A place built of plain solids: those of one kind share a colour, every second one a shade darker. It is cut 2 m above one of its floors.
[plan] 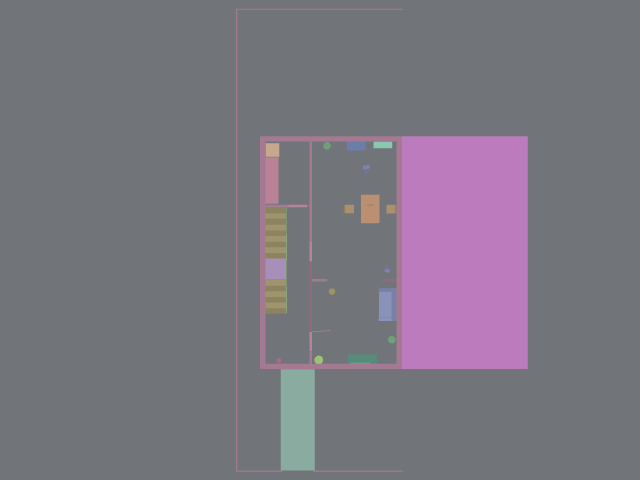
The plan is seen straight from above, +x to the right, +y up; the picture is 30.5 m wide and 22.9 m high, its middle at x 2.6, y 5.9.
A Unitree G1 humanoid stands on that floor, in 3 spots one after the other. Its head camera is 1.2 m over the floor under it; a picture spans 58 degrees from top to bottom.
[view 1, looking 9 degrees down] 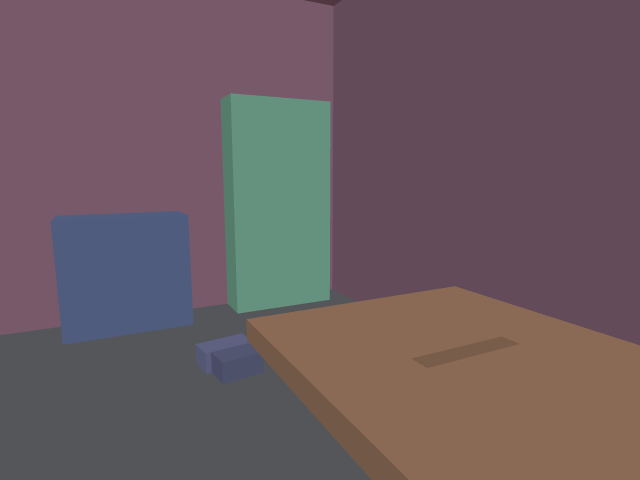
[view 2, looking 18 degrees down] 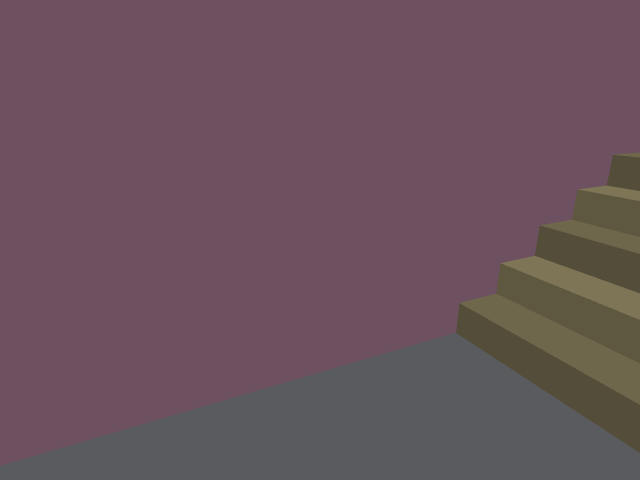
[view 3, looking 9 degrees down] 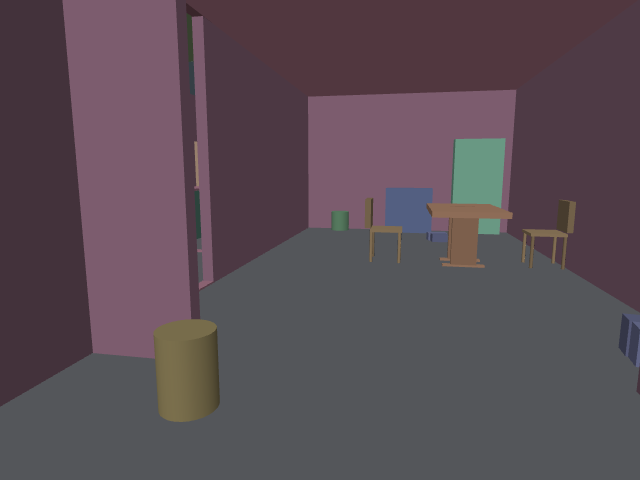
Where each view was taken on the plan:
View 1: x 4.17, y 6.79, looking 63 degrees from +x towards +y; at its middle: shelf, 3.96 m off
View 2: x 1.54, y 0.81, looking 154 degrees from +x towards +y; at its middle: wall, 1.80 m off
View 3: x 4.24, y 1.52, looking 101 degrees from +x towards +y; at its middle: ground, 7.67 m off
